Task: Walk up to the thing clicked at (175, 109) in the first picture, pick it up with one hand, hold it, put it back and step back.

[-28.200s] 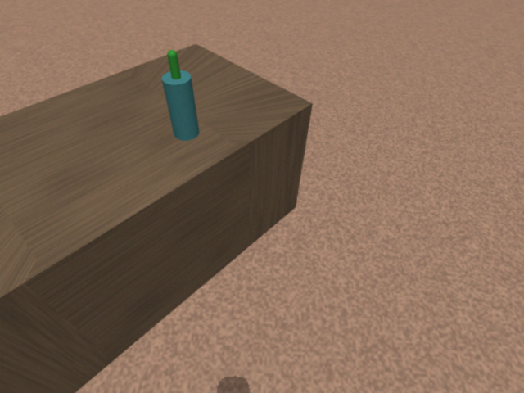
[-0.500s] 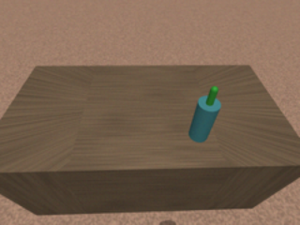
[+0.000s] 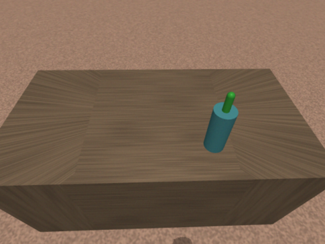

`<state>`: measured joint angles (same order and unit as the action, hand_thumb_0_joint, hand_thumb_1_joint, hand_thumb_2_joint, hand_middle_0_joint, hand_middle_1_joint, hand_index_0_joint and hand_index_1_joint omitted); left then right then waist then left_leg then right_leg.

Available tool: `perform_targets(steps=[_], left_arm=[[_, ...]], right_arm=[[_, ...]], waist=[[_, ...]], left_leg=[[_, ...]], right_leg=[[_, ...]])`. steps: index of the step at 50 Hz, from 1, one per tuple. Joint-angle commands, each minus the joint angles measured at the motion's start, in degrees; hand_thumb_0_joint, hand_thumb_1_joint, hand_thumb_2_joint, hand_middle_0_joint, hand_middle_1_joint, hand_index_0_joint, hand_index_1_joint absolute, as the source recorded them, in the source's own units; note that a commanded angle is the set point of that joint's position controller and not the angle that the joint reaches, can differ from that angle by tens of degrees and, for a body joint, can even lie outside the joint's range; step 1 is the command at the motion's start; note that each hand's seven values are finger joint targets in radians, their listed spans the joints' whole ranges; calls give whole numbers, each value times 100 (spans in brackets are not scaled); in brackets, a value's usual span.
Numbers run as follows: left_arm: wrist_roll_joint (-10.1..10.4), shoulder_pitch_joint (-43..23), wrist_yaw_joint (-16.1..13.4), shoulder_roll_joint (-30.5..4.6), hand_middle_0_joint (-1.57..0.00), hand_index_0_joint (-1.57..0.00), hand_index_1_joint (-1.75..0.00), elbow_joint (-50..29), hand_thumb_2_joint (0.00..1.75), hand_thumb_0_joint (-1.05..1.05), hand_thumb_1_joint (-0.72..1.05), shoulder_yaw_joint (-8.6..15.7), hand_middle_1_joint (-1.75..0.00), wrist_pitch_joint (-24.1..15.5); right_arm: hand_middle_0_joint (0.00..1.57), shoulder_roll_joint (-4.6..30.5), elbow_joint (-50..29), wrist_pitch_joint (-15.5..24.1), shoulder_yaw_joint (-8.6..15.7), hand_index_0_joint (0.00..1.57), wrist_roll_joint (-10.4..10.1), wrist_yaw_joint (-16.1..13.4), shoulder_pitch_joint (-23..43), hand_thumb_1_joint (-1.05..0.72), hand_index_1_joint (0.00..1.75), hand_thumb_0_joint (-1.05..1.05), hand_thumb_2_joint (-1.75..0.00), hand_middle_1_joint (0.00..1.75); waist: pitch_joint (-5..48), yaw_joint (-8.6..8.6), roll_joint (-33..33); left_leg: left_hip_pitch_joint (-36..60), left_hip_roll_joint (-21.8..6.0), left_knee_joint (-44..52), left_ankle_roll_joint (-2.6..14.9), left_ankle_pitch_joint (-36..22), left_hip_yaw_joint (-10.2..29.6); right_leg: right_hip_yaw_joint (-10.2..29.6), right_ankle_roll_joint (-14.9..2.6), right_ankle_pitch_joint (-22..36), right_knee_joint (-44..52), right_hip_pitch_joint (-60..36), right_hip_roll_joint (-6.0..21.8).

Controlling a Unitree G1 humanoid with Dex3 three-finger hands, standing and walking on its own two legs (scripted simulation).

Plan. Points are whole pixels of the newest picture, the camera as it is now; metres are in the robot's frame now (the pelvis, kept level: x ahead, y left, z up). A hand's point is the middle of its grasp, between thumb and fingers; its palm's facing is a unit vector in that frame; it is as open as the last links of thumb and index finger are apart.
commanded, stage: stand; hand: right
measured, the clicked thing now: (221, 122) +0.52 -0.21 -0.05
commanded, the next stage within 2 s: step back in 0.76 s
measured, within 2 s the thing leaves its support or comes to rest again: neither
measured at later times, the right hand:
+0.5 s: hand out of the picture +0.06 -0.25 -0.16, palm faces -0.03 +0.94 -0.34, open 7.4 cm
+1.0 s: hand out of the picture +0.06 -0.26 -0.16, palm faces -0.01 +0.92 -0.40, open 7.4 cm
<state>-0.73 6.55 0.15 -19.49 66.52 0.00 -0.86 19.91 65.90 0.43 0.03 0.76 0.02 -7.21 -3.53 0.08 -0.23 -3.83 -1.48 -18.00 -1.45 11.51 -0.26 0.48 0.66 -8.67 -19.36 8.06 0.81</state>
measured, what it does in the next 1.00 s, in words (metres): stands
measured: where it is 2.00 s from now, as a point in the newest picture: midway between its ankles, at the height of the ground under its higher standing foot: outside the picture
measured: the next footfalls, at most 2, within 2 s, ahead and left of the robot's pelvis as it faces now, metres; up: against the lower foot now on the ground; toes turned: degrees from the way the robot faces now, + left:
right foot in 1.50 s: -0.11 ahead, -0.08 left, +0.00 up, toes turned -2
left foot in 1.84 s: -0.19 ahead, +0.17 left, +0.00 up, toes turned -5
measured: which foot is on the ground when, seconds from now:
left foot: down 0.00-1.00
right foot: down 0.00-1.00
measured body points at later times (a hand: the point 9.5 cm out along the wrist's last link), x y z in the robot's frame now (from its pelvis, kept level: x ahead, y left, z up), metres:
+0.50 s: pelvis +0.01 +0.00 +0.00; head +0.02 +0.00 +0.45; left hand +0.08 +0.30 -0.13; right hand +0.07 -0.30 -0.14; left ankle -0.02 +0.14 -0.75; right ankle +0.02 -0.13 -0.75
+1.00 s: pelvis -0.03 +0.02 -0.01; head +0.04 +0.02 +0.43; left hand +0.09 +0.33 -0.14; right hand +0.06 -0.31 -0.14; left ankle -0.05 +0.13 -0.73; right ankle +0.02 -0.12 -0.75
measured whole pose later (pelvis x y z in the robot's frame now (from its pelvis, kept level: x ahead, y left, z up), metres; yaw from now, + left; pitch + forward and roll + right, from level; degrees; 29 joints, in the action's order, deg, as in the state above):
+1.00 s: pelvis -0.03 +0.02 -0.01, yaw -1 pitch -1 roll +0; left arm -1.3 2.8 -0.3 -22.1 55.8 2.6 1.4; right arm 23.3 57.6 -2.3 2.7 -0.1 0.4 -3.5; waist -10.5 0.0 0.6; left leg -17.0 1.6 -42.1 1.9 26.7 0.5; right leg 2.3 0.8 -10.4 -29.6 18.5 1.7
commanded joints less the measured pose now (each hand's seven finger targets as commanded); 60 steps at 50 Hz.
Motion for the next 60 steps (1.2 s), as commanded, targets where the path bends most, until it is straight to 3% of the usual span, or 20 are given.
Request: perform_targets(steps=[1, 12, 35, 37, 38, 41, 42, 44, 46, 48, 50, 51, 52, 53, 54, 55, 56, 57, 59, 60], left_arm=[[27, -232, -73, -1241, -20, -20, -30, -381, 90, 0, 90, 219, -30, -112], [35, -197, -65, -1240, -20, -20, -30, -385, 90, 0, 90, 203, -30, -92], [35, -242, -74, -1270, -20, -20, -30, -454, 90, 0, 90, 191, -30, -101], [25, -247, -80, -1245, -20, -20, -30, -471, 90, 0, 90, 191, -30, -108], [132, -246, -97, -1632, -20, -20, -30, -695, 90, 0, 90, 470, -30, -34], [139, -170, -136, -1626, -20, -20, -30, -912, 90, 0, 90, 522, -30, 27], [128, -147, -136, -1675, -20, -20, -30, -991, 90, 0, 90, 558, -30, 43], [79, -298, -134, -1785, -20, -20, -30, -1200, 90, 0, 90, 604, -30, 87], [-29, -434, -146, -1840, -20, -20, -30, -1444, 90, 0, 90, 623, -30, 105], [-98, -599, -133, -1813, -20, -20, -30, -1643, 90, 0, 90, 635, -30, 143], [-102, -846, -138, -1702, -20, -20, -30, -1808, 90, 0, 90, 576, -30, 198], [-68, -885, -141, -1623, -20, -20, -30, -1871, 90, 0, 90, 547, -30, 247], [4, -859, -134, -1408, -20, -20, -30, -1964, 90, 0, 90, 501, -30, 293], [37, -823, -165, -1184, -20, -20, -30, -2050, 90, 0, 90, 463, -30, 316], [3, -605, -223, -1207, -20, -20, -30, -1969, 90, 0, 90, 494, -30, 393], [-14, -316, -239, -1202, -20, -20, -30, -1954, 90, 0, 90, 470, -30, 420], [-4, -358, -273, -1222, -20, -20, -30, -1897, 90, 0, 90, 488, -30, 421], [-17, -343, -289, -1319, -20, -20, -30, -1851, 90, 0, 90, 536, -30, 420], [52, -33, -237, -1343, -20, -20, -30, -1801, 90, 0, 90, 574, -30, 421], [35, 46, -218, -1350, -20, -20, -30, -1842, 90, 0, 90, 601, -30, 412]], right_arm=[[20, 1195, -349, 121, 238, 20, -7, -59, 120, -90, 30, 0, -90, 30], [20, 1186, -352, 112, 232, 20, -12, -55, 135, -90, 30, 0, -90, 30], [20, 1182, -398, 115, 246, 20, -24, -62, 92, -90, 30, 0, -90, 30], [20, 1223, -404, 108, 261, 20, -20, -67, 119, -90, 30, 0, -90, 30], [20, 1478, -517, 7, 376, 20, -57, -55, 351, -90, 30, 0, -90, 30], [20, 1338, -700, -77, 392, 20, -121, -49, 138, -90, 30, 0, -90, 30], [20, 1319, -761, -103, 422, 20, -127, -50, 139, -90, 30, 0, -90, 30], [20, 1255, -872, -167, 450, 20, -113, -37, 13, -90, 30, 0, -90, 30], [20, 1227, -967, -246, 505, 20, -76, -22, -148, -90, 30, 0, -90, 30], [20, 1200, -1036, -270, 510, 20, -77, 23, -404, -90, 30, 0, -90, 30], [20, 1213, -1095, -228, 550, 20, -88, 27, -552, -90, 30, 0, -90, 30], [20, 1281, -1107, -191, 570, 20, -48, 8, -620, -90, 30, 0, -90, 30], [20, 1556, -1171, -156, 638, 20, 33, -23, -538, -90, 30, 0, -90, 30], [20, 1972, -1226, -126, 748, 20, 88, -34, -415, -90, 30, 0, -90, 30], [20, 2008, -1331, -99, 768, 20, 169, -60, -365, -90, 30, 0, -90, 30], [20, 2006, -1384, -90, 763, 20, 142, -87, -292, -90, 30, 0, -90, 30], [20, 2116, -1495, -98, 791, 20, 116, -104, -189, -90, 30, 0, -90, 30], [20, 1991, -1577, -89, 787, 20, 98, -136, 103, -90, 30, 0, -90, 30], [20, 1660, -1712, -43, 678, 20, 165, -186, 387, -90, 30, 0, -90, 30], [20, 1540, -1758, -35, 642, 20, 132, -205, 347, -90, 30, 0, -90, 30]], waist=[[453, -24, 54], [358, -3, 58], [524, -31, 116], [592, -25, 63], [-80, 41, 105], [303, -27, 277], [500, -25, 396], [749, -48, 719], [850, -34, 1150], [926, -124, 1244], [1007, -262, 1223], [941, -329, 932], [811, -334, -107], [673, -283, -1135], [691, -170, -771], [731, -107, -607], [677, -213, -1010], [553, -120, -976], [451, 155, -861], [428, 177, -751]], left_leg=[[-218, -585, 298, 221, -546, 394], [-238, -595, 347, 204, -447, 411], [-65, -643, 254, 187, -874, 382], [-49, -646, 216, 199, -973, 370], [-478, -521, -363, 332, -1625, 434], [-520, -348, -953, 351, -1544, 226], [-450, -218, -1344, 337, -1307, 129], [-630, 130, -1976, 288, -318, -38], [-896, 373, -3004, 337, 1769, 76], [-959, 242, -2954, 406, 2014, 265], [-846, 199, -2295, 419, 1215, 241], [-725, 66, -1431, 403, 103, 206], [-691, -584, -560, 507, -1354, 970], [-117, -1370, -163, 770, -2774, 2150], [-116, -1672, -345, 987, -3378, 2205], [-146, -1779, -514, 1193, -3873, 2007], [-530, -1964, -288, 1275, -3502, 2334], [-553, -1871, -343, 1435, -3158, 2152], [-307, -1258, -712, 1272, -3348, 1342], [-175, -1160, -770, 1223, -3302, 1201]], right_leg=[[519, -166, 688, 308, -246, 662], [481, -171, 424, 291, -167, 612], [463, -184, 978, 216, -249, 648], [468, -187, 1149, 194, -325, 668], [561, -206, 2071, -236, 185, 559], [674, -490, 2370, -350, 110, 720], [819, -679, 2410, -289, 169, 885], [1274, -1061, 2263, -173, 198, 1313], [1683, -1500, 2331, -192, 377, 1786], [1418, -1479, 2130, -449, 498, 1724], [1063, -1155, 2147, -960, 499, 1364], [852, -878, 1736, -1294, 649, 1058], [474, -510, 802, -2061, 991, 382], [356, -253, -1220, -2996, 1960, -637], [893, -211, -2552, -3683, 2138, -769], [988, -205, -2707, -4077, 2105, -748], [1153, -194, -2737, -4535, 2029, -827], [1270, -205, -2519, -4848, 2042, -740], [1300, -154, -1962, -5118, 2243, -746], [1234, -131, -1832, -5154, 2303, -773]])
